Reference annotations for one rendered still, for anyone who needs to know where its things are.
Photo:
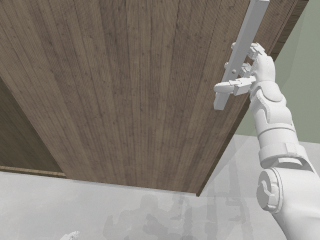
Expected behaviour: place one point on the robot right upper arm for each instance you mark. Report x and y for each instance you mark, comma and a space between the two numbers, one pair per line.
292, 196

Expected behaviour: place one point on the handle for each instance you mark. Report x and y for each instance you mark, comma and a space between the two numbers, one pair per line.
248, 30

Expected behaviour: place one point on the wardrobe door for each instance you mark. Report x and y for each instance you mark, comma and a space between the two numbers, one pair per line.
20, 144
122, 91

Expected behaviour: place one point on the right robot hand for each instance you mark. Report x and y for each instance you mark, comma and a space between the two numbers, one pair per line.
263, 69

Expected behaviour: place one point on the right robot forearm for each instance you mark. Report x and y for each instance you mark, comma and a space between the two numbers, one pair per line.
279, 145

